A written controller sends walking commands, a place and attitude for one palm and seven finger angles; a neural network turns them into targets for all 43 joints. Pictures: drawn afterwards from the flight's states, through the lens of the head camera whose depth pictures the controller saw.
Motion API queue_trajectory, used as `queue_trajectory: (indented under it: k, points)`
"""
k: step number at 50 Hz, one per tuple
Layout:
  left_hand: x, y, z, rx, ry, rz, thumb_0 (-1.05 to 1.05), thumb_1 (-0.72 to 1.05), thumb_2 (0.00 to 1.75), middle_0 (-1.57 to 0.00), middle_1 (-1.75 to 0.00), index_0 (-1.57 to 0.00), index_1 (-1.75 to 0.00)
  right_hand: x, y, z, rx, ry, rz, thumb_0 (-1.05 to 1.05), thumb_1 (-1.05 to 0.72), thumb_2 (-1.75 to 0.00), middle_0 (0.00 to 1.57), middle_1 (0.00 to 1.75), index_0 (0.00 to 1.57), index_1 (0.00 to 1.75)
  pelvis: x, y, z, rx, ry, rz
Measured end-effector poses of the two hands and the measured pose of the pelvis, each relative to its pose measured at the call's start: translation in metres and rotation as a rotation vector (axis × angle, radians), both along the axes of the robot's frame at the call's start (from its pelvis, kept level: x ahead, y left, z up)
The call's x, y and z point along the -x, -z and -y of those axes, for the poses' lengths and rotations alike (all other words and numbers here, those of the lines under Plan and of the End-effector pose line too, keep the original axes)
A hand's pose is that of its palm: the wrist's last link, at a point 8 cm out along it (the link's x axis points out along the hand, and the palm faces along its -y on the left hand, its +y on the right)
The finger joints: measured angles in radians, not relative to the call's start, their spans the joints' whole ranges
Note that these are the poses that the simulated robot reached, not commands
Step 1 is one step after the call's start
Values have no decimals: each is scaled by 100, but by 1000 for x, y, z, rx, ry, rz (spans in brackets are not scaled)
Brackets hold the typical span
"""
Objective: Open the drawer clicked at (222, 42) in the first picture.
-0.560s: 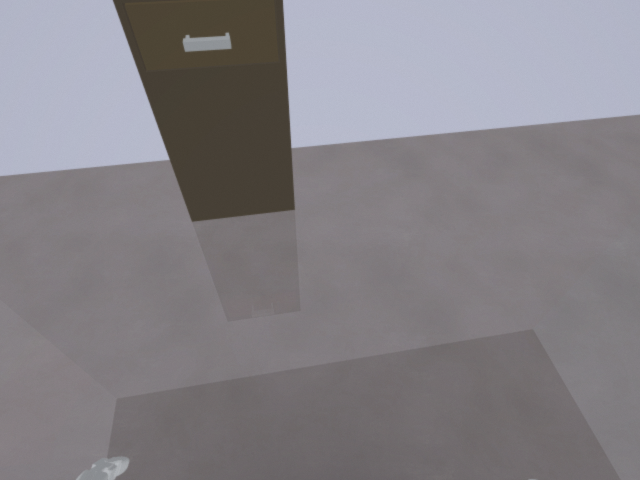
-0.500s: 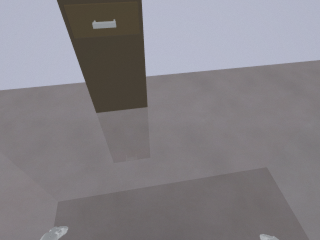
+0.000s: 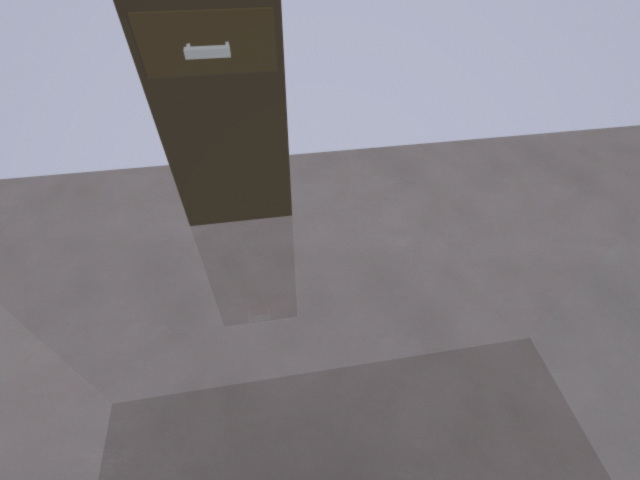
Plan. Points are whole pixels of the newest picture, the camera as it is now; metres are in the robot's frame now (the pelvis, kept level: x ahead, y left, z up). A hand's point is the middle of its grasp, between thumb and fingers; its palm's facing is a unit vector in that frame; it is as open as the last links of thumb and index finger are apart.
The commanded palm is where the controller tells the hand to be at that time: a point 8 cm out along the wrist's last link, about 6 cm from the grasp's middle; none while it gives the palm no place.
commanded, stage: stand and wait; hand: left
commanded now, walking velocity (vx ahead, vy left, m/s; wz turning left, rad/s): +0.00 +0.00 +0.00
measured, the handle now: (207, 48) +1.21 +0.41 -0.01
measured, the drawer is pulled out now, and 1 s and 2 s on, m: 0.00 0.00 0.00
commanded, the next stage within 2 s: look at it before walking up in 0.46 s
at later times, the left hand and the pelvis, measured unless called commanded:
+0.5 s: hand out of the picture +0.06 +0.24 -0.15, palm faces -0.03 -0.94 -0.33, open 7.3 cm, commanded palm none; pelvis -0.02 +0.00 +0.00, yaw +0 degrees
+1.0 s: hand out of the picture +0.05 +0.25 -0.15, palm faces -0.04 -0.94 -0.33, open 7.3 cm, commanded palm none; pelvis -0.02 +0.00 +0.00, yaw +0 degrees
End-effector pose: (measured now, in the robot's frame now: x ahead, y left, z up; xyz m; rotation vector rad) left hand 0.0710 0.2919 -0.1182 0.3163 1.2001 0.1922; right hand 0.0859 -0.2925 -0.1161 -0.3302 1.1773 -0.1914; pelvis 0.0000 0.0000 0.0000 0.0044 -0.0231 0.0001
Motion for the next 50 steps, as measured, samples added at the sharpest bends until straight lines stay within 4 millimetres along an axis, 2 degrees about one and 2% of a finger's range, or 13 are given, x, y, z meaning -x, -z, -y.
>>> queue_trajectory:
  k: [7, 15, 37, 50]
  points:
    - [12, -1, -1, -5, -2, -19, 0, 90, 90, -20, -30, -21, -30, 21, 2, 4, -1, 15, -39, 0, -91, -90, 20, 30, 20, 30, 7, -1, 2, 0, 2, 5]
    - [15, -3, 2, -1, 6, -6, 0, 90, 90, -20, -30, -21, -30, 33, 3, 2, -11, 20, -40, 0, -91, -90, 20, 30, 20, 30, 16, -3, 2, 0, 4, 9]
    - [28, -1, 3, 10, 9, -18, 0, 90, 90, -20, -30, -21, -30, 44, 2, -1, -15, 21, -45, 0, -91, -90, 20, 30, 20, 30, 25, -4, 0, 1, 5, 7]
    - [30, -1, 0, 6, 7, -35, 0, 90, 90, -20, -30, -21, -30, 41, 1, -1, -14, 20, -47, 0, -91, -90, 20, 30, 20, 30, 24, -4, -1, 1, 7, 3]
